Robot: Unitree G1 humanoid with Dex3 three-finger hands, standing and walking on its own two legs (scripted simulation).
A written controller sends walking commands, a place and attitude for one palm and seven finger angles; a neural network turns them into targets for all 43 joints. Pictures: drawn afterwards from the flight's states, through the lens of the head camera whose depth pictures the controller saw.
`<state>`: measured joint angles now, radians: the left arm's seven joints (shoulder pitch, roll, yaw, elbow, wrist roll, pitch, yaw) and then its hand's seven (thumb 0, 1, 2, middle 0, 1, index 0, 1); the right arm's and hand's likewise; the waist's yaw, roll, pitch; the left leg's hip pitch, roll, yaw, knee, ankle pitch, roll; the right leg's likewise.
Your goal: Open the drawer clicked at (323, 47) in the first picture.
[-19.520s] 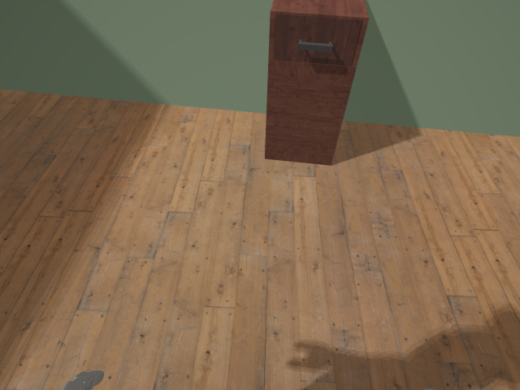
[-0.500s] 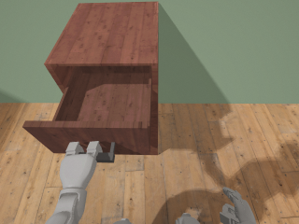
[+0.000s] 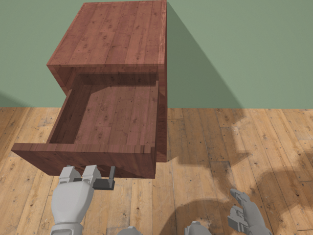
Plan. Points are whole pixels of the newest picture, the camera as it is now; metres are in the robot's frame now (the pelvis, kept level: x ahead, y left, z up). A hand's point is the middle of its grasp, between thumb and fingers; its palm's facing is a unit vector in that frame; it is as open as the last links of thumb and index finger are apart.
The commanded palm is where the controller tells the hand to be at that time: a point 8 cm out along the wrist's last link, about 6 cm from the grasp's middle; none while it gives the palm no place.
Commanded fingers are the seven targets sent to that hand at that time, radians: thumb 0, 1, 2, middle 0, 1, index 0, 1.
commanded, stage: pull the drawer open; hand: left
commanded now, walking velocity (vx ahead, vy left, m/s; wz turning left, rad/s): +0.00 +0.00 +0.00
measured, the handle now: (88, 176) +0.26 +0.21 -0.02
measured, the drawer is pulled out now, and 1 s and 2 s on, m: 0.30 0.30 0.29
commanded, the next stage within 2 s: open the thumb to release the handle in 0.54 s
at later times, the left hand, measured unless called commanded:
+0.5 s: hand (81, 204) +0.20 +0.21 -0.03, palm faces -0.08 -0.09 -0.99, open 6.1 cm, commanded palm +0.14 +0.22 +0.01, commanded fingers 0.00 0.90 0.90 -0.40 -1.35 -0.40 -1.35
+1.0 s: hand (81, 201) +0.21 +0.21 -0.03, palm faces +0.00 -0.07 -1.00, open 9.2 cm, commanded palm +0.17 +0.22 +0.01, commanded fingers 0.00 -0.43 0.33 -0.31 -1.21 -0.31 -1.21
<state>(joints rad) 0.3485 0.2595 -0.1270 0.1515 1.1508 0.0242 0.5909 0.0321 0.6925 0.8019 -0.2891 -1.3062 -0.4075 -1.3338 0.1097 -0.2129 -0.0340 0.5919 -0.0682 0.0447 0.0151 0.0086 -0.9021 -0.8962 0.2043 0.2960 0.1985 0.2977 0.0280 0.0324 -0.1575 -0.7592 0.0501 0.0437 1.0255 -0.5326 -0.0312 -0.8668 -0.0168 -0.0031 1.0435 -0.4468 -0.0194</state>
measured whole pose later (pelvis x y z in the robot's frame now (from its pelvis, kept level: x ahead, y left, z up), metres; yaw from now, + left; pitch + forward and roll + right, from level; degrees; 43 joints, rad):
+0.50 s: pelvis +0.02 +0.00 -0.01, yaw -3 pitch +19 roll +2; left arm 0.58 0.29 -0.05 -0.07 1.13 -0.06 0.56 0.03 0.71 0.75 -0.24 -1.27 -0.35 -1.23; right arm 0.12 -0.22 -0.03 0.53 -0.09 0.04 0.06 0.01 -0.90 -0.90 0.20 0.30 0.20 0.30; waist 0.01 0.02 -0.19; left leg -0.82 0.05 0.06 1.10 -0.60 -0.03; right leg -0.96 0.01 0.05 1.13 -0.50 -0.01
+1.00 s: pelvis +0.00 +0.01 -0.01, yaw -2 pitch +16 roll +1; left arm 0.42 0.26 -0.12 0.08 1.14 0.02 0.62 0.00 0.19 0.59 -0.35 -1.25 -0.36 -1.26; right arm 0.10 -0.21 -0.02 0.58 -0.07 0.05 0.00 0.01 -0.90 -0.90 0.20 0.30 0.20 0.30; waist 0.04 0.03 -0.17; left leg -0.77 0.03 0.01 1.06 -0.56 -0.03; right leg -0.90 0.00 0.03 1.07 -0.45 0.00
